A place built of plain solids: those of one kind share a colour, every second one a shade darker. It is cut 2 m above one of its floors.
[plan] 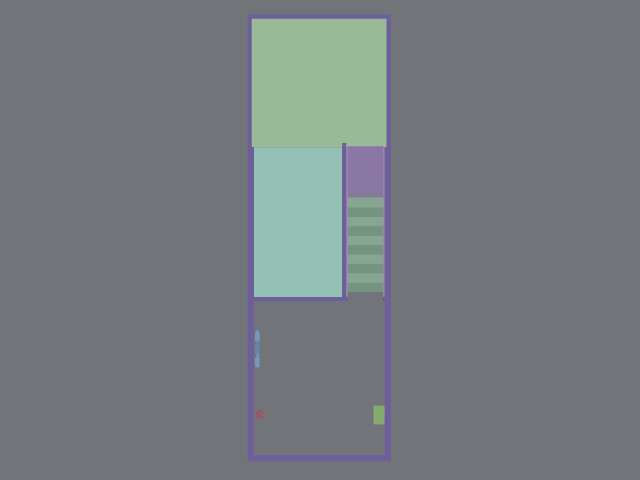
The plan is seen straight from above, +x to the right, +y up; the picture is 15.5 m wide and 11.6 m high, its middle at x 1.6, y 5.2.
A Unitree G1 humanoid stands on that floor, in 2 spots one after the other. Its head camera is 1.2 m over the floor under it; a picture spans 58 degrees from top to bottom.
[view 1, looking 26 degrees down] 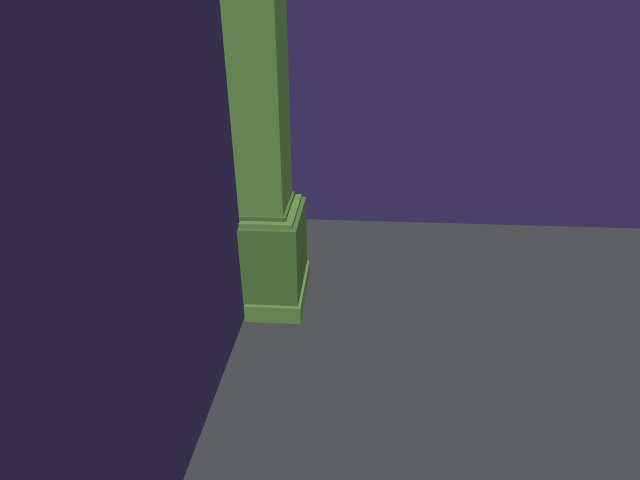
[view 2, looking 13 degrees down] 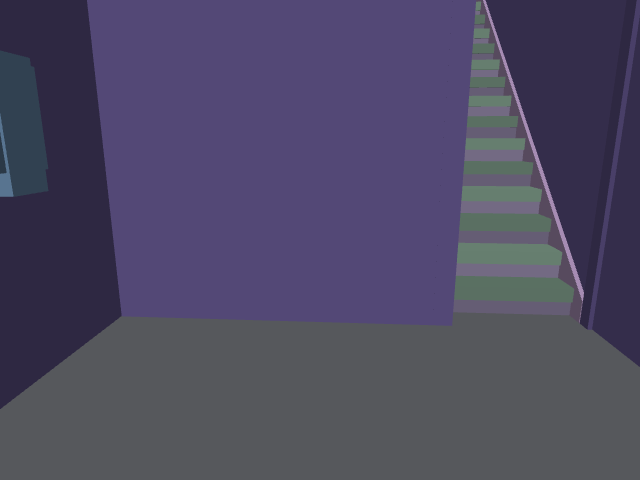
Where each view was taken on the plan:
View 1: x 2.70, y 2.78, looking -86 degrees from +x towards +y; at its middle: ground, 2.74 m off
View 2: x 1.58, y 1.00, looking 94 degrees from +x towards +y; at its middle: wall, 2.80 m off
